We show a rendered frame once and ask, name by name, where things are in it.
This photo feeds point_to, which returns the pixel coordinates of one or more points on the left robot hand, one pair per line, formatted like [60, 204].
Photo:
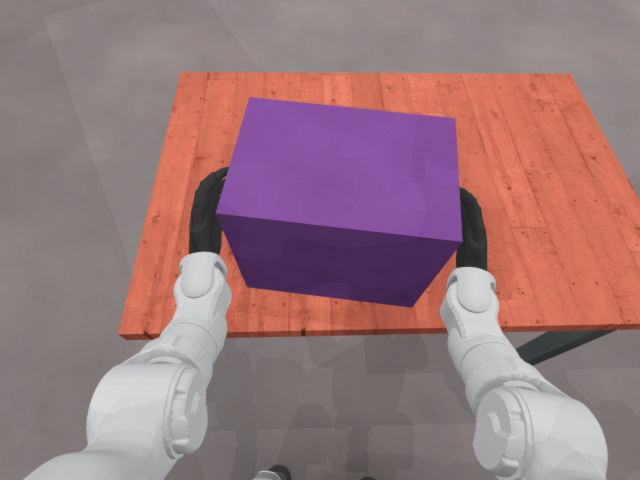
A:
[205, 229]

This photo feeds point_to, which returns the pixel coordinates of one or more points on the right robot hand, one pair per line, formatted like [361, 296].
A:
[473, 250]

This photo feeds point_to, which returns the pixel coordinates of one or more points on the left robot upper arm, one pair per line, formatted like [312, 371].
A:
[143, 419]

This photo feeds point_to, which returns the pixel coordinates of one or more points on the robot left forearm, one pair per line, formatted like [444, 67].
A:
[197, 332]

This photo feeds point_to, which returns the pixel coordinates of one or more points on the table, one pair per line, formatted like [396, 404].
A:
[562, 219]

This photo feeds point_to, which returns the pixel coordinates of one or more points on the robot right forearm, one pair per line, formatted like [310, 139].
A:
[481, 353]

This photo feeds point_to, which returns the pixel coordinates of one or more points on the right robot upper arm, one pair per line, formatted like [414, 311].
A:
[528, 435]

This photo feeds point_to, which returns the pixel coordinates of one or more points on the carton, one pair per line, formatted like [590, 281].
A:
[342, 202]

